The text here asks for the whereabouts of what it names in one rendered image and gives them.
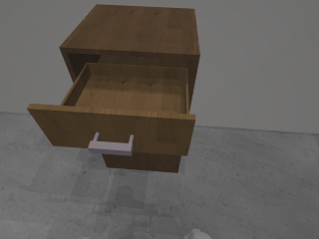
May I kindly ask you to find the drawer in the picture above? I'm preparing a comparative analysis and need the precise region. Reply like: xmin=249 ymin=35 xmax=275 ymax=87
xmin=27 ymin=62 xmax=196 ymax=156

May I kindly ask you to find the handle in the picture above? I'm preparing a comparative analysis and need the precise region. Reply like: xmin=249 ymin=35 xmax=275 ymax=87
xmin=88 ymin=132 xmax=135 ymax=156

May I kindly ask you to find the cabinet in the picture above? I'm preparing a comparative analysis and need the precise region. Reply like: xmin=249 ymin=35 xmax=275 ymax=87
xmin=59 ymin=4 xmax=200 ymax=173

